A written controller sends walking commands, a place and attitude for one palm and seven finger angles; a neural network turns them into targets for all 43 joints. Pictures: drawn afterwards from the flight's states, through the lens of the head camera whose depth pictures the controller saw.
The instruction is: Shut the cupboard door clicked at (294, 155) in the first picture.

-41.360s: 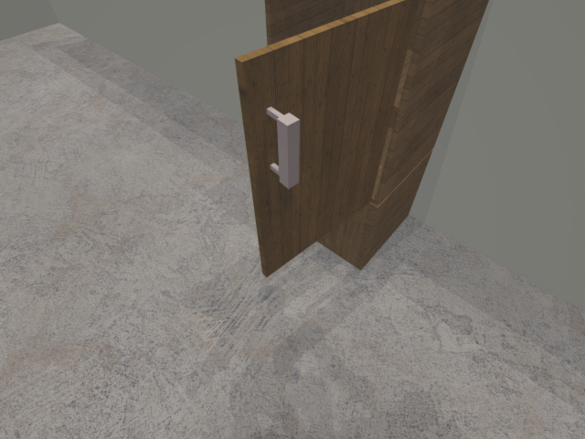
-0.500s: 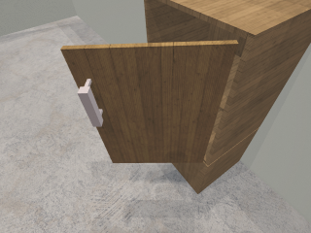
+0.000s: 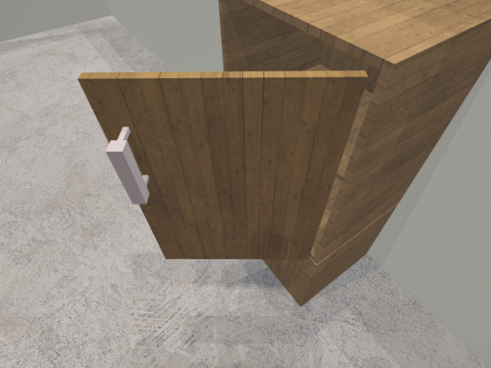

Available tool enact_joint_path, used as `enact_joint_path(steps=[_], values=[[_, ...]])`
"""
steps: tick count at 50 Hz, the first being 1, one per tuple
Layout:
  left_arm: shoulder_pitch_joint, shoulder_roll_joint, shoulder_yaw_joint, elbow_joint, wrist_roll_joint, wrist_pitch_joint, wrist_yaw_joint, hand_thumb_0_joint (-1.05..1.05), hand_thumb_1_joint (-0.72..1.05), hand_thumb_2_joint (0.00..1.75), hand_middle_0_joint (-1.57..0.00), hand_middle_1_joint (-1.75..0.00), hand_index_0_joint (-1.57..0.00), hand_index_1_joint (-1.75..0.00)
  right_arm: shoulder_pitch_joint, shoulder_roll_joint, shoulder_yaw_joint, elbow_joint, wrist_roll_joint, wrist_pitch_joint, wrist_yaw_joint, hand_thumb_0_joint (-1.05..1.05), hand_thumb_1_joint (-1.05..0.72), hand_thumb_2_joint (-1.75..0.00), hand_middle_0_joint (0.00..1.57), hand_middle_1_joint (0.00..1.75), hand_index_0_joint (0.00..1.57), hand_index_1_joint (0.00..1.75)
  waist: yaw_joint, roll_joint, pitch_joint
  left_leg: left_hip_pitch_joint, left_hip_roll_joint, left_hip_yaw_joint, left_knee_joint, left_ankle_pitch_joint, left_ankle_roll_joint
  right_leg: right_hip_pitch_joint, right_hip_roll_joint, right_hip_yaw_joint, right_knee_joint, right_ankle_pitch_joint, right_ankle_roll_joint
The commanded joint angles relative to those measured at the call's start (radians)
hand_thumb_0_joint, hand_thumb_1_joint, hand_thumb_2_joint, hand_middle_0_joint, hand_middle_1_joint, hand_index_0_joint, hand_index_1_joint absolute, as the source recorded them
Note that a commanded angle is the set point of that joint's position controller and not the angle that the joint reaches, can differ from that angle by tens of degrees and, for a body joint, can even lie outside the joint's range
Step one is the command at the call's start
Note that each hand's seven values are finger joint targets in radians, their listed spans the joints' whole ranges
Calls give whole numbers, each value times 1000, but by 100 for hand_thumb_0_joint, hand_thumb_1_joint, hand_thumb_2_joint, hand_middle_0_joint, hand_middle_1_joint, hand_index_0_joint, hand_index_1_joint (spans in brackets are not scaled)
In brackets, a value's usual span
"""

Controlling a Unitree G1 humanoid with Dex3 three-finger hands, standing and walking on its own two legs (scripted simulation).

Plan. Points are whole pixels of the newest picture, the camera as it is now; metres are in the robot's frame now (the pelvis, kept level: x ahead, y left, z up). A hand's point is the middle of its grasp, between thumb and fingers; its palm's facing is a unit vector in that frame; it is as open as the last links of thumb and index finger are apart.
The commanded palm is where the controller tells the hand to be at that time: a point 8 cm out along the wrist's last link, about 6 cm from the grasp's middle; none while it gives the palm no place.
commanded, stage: come to a stop and stand still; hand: left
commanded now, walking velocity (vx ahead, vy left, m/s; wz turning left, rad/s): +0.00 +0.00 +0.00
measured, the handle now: (133, 166) +0.43 +0.23 +0.08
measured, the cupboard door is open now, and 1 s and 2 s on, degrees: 54 54 54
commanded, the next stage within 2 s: look again from close up in 0.58 s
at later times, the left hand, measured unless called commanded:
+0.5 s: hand out of the picture -0.01 +0.14 -0.17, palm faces +0.02 -0.98 -0.18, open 7.4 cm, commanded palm none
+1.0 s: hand out of the picture +0.00 +0.13 -0.17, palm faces +0.04 -0.98 -0.20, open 7.4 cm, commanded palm none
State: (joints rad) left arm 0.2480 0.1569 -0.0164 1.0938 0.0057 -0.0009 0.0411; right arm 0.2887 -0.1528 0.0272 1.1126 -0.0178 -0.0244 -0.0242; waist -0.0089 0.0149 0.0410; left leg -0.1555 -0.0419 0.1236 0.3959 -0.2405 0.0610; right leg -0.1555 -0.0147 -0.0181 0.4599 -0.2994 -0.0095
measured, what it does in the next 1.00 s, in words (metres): stands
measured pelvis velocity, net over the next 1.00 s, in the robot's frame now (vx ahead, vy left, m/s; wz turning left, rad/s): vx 0.01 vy -0.04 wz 0.01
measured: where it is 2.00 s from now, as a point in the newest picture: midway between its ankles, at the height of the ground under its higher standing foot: outside the picture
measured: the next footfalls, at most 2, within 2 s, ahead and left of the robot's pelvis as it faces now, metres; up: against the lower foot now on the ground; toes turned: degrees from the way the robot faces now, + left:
left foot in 1.80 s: +0.02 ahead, +0.11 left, +0.00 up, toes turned +5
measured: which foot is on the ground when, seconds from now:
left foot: down 0.00-1.00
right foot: down 0.00-1.00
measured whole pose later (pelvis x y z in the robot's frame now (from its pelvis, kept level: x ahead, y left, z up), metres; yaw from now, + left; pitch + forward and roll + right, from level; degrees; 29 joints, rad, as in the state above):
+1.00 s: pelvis +0.01 -0.04 +0.00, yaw +0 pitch +0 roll +1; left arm 0.29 0.14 -0.01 1.12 0.00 -0.02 0.05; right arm 0.27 -0.13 0.02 1.16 -0.02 -0.02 -0.04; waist 0.00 -0.01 0.05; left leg -0.12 0.00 0.10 0.37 -0.24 0.00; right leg -0.10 0.03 -0.04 0.41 -0.30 -0.06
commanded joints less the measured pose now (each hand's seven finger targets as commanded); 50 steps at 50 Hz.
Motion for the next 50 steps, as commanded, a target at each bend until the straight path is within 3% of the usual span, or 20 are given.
enact_joint_path(steps=[1,17,24,33,50], values=[[73,94,12,-19,2,-14,3,0,90,90,-20,-30,-20,-30,54,-96,-23,-20,5,-12,-13,0,-90,-90,20,30,20,30,9,-19,4,38,155,-147,-71,223,-10,-43,-100,96,-77,208,-39],[115,75,8,7,5,-23,4,0,90,90,-20,-30,-20,-30,35,-72,-23,6,8,-9,-16,0,-90,-90,20,30,20,30,11,-29,36,40,154,-136,-68,191,-16,-40,-101,102,-109,237,-41],[123,76,9,10,3,-29,6,0,90,90,-20,-30,-20,-30,38,-74,-25,11,7,-10,-18,0,-90,-90,20,30,20,30,10,-29,3,53,152,-130,-55,222,-23,-10,-107,107,-102,327,-43],[127,69,10,10,2,-26,7,0,90,90,-20,-30,-20,-30,38,-68,-25,19,5,-7,-20,0,-90,-90,20,30,20,30,15,-19,35,47,155,-129,-63,211,-25,-17,-103,105,-114,305,-44],[130,73,16,5,0,-31,8,0,90,90,-20,-30,-20,-30,47,-59,-27,29,5,-7,-22,0,-90,-90,20,30,20,30,16,-29,17,57,153,-125,-60,215,-30,8,-104,104,-120,353,-41]])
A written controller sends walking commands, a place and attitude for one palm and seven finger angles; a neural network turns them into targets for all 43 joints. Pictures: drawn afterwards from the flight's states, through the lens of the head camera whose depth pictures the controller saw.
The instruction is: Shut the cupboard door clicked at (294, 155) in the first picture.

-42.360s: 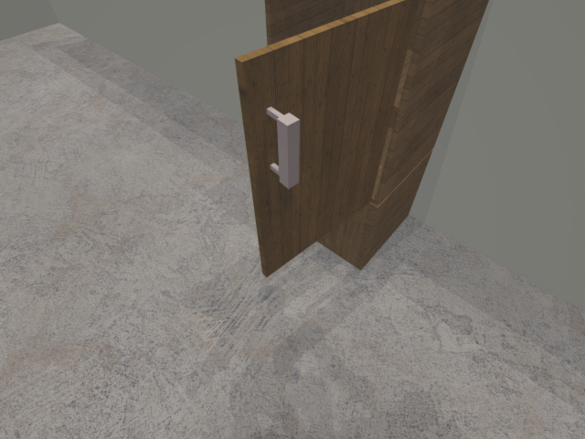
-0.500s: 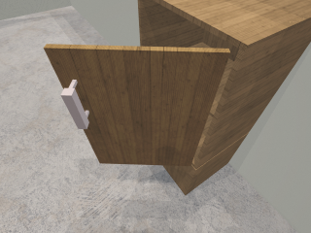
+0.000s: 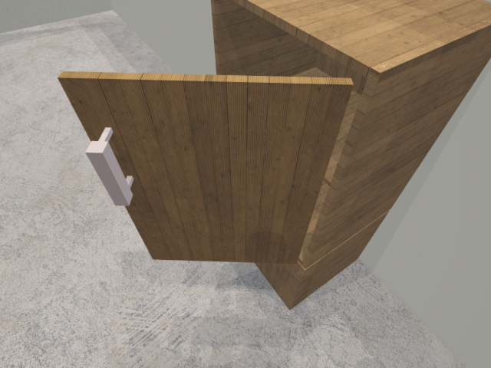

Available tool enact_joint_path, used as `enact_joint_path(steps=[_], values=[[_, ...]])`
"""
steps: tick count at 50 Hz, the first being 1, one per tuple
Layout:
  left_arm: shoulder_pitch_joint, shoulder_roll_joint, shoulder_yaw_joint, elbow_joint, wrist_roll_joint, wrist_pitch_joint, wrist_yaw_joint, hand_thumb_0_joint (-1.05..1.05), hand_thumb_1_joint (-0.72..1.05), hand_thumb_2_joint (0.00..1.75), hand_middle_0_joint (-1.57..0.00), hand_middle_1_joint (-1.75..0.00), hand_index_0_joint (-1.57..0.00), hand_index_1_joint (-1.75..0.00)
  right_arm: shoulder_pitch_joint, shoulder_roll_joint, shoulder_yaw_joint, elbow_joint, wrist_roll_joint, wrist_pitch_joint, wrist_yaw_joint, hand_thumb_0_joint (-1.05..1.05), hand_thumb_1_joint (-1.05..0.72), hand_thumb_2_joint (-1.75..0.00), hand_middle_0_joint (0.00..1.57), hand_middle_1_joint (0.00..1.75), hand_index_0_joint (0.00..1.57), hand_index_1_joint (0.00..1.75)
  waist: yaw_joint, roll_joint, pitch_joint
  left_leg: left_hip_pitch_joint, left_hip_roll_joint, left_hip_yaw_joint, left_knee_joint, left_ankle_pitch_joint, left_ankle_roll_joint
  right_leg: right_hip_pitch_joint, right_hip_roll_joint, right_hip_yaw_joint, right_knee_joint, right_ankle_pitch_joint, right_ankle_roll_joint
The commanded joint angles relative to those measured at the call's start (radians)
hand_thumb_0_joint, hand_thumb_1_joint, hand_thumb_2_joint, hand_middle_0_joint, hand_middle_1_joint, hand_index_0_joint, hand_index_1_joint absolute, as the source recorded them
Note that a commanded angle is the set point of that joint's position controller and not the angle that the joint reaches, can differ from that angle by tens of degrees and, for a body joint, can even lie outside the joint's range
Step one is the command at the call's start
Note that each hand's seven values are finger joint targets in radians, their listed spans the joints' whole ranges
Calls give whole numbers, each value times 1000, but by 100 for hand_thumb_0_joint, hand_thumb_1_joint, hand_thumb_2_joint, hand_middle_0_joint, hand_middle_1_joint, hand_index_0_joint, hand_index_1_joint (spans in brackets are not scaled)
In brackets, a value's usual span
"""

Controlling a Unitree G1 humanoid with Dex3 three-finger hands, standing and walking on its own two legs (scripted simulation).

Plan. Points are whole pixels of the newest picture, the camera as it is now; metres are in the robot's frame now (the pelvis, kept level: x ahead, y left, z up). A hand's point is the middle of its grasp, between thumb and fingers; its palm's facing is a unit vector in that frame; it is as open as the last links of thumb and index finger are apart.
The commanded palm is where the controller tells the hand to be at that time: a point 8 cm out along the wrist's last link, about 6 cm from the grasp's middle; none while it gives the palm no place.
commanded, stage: look again from close up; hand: left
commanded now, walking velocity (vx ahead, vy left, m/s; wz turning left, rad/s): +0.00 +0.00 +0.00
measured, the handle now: (115, 167) +0.42 +0.26 +0.08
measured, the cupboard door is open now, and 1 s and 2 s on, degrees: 54 54 54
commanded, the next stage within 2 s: shuffle to correct the standing spot in 0.18 s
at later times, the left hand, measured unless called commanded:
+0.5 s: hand out of the picture -0.01 +0.17 -0.18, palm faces +0.06 -0.98 -0.21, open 7.4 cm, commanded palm none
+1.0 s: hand out of the picture -0.01 +0.30 -0.19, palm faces +0.05 -0.98 -0.19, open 7.4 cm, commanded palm none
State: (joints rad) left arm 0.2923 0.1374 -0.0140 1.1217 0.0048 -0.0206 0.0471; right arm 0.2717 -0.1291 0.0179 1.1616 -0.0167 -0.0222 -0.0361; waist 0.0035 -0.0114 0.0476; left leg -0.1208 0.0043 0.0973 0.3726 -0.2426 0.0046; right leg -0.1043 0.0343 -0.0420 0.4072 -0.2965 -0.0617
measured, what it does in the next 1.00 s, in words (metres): steps to the left: left foot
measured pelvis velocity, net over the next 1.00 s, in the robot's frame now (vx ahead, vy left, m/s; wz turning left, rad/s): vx -0.03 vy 0.10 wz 0.00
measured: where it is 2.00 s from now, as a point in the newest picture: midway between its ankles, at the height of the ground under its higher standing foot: outside the picture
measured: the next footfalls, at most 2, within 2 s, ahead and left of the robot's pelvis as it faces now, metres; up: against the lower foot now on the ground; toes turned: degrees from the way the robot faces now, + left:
left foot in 0.80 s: +0.01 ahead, +0.15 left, +0.00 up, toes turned +4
right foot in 1.34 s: -0.02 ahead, -0.08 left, +0.00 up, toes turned -2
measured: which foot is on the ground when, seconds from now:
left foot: down 0.00-0.50, up 0.52-0.78, down 0.80-1.00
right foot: down 0.00-0.82, up 0.84-1.00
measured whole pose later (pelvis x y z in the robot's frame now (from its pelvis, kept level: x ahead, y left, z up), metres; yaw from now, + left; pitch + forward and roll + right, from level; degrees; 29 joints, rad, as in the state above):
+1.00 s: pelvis -0.03 +0.10 +0.00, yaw +0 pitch +1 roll -1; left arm 0.25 0.25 0.08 1.01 0.04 0.05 0.01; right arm 0.27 -0.12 -0.01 1.02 -0.05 -0.01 -0.04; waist 0.00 -0.07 0.04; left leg -0.26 0.01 0.01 0.45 -0.22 0.02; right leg -0.45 0.02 0.03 1.14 -0.39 0.00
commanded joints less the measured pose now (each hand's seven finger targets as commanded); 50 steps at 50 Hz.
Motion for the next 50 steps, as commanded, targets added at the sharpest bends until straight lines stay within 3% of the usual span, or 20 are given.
enact_joint_path(steps=[1,2,14,16,21,24,27,29,32,35,37,38,39,40,41,42,43,45,47,50], values=[[82,95,14,-22,1,-13,2,0,90,90,-20,-30,-20,-30,67,-85,-18,-20,4,-10,-10,0,-90,-90,20,30,20,30,2,-6,3,21,108,-98,-37,217,24,-39,-152,130,-67,355,11],[86,90,15,-26,3,-12,2,0,90,90,-20,-30,-20,-30,65,-77,-18,-20,6,-9,-10,0,-90,-90,20,30,20,30,5,-14,28,10,106,-96,-38,205,25,-45,-151,125,-72,351,15],[91,96,17,-20,2,-13,3,0,90,90,-20,-30,-20,-30,61,-80,-20,-20,5,-5,-12,0,-90,-90,20,30,20,30,3,-3,20,12,103,-89,-31,193,18,-38,-153,132,-76,387,25],[91,110,24,-28,3,-14,7,0,90,90,-20,-30,-20,-30,56,-88,-24,-30,6,-3,-11,0,-90,-90,20,30,20,30,10,10,8,2,98,-84,-18,206,16,-23,-174,146,-64,462,29],[98,140,43,-44,6,0,19,0,90,90,-20,-30,-20,-30,57,-87,-36,-62,6,24,-10,0,-90,-90,20,30,20,30,18,-35,-25,-70,71,-45,42,118,-5,34,-240,191,-17,633,29],[97,166,59,-51,10,9,22,0,90,90,-20,-30,-20,-30,37,-88,-48,-86,5,42,-8,0,-90,-90,20,30,20,30,28,-88,4,-146,37,-24,121,-13,-18,34,-305,249,-30,663,-8],[115,179,75,-59,20,14,25,0,90,90,-20,-30,-20,-30,-3,-97,-61,-123,4,54,-5,0,-90,-90,20,30,20,30,51,-119,19,-253,28,-45,288,-198,-24,46,-397,326,-50,697,-121],[107,189,85,-72,25,17,24,0,90,90,-20,-30,-20,-30,-38,-105,-70,-151,2,59,1,0,-90,-90,20,30,20,30,59,-121,37,-309,24,-95,437,-253,-25,13,-426,352,-60,665,-188],[62,215,102,-109,33,19,23,0,90,90,-20,-30,-20,-30,-49,-109,-80,-183,3,63,15,0,-90,-90,20,30,20,30,47,-105,36,-350,22,-128,548,-253,-32,-16,-425,312,-46,613,-193],[12,226,99,-138,38,23,12,0,90,90,-20,-30,-20,-30,-37,-80,-75,-204,9,49,26,0,-90,-90,20,30,20,30,22,-142,-8,-237,7,-104,377,-174,-33,-78,-338,209,-6,516,-123],[-28,204,89,-148,34,28,5,0,90,90,-20,-30,-20,-30,43,-48,-68,-172,12,30,25,0,-90,-90,20,30,20,30,-18,-157,-30,-23,-25,-40,144,30,-34,-200,-250,129,39,261,-44],[-23,186,83,-144,28,30,0,0,90,90,-20,-30,-20,-30,72,-66,-61,-151,8,18,24,0,-90,-90,20,30,20,30,-21,-96,-49,58,-15,-47,69,102,-32,-228,-187,95,79,105,-8],[2,153,72,-142,22,33,-4,0,90,90,-20,-30,-20,-30,94,-117,-69,-140,3,7,20,0,-90,-90,20,30,20,30,-22,29,-57,96,57,-108,17,97,-27,-260,-138,69,162,-61,19],[43,97,64,-141,14,39,-7,0,90,90,-20,-30,-20,-30,96,-179,-81,-149,-10,0,17,0,-90,-90,20,30,20,30,-15,240,-57,17,221,-336,-83,50,32,-284,-67,17,262,-245,63],[45,86,61,-142,14,41,-6,0,90,90,-20,-30,-20,-30,85,-210,-80,-165,-19,8,15,0,-90,-90,20,30,20,30,-23,244,-20,-108,315,-472,-161,-15,108,-258,-37,22,375,-313,61],[24,84,63,-162,20,43,-12,0,90,90,-20,-30,-20,-30,67,-227,-83,-185,-26,15,10,0,-90,-90,20,30,20,30,-21,130,57,-215,367,-514,-185,-88,165,-272,-46,35,473,-299,51],[5,82,70,-149,29,56,-14,0,90,90,-20,-30,-20,-30,58,-225,-82,-171,-32,9,-2,0,-90,-90,20,30,20,30,-24,195,59,-187,357,-545,-214,-106,151,-329,-52,81,577,-269,49],[9,123,88,-146,33,59,-31,0,90,90,-20,-30,-20,-30,48,-202,-76,-179,-30,9,-12,0,-90,-90,20,30,20,30,-14,133,80,-170,327,-480,-188,-84,138,-414,-59,128,717,-151,47],[4,122,97,-153,39,57,-49,0,90,90,-20,-30,-20,-30,61,-178,-78,-177,-28,-2,-21,0,-90,-90,20,30,20,30,-14,89,52,-110,315,-406,-149,81,142,-466,-56,117,797,-80,57],[-2,120,98,-172,38,70,-55,0,90,90,-20,-30,-20,-30,110,-189,-75,-159,-25,-10,-30,0,-90,-90,20,30,20,30,-23,94,-38,-17,311,-336,-100,256,144,-497,-44,132,874,-38,75]])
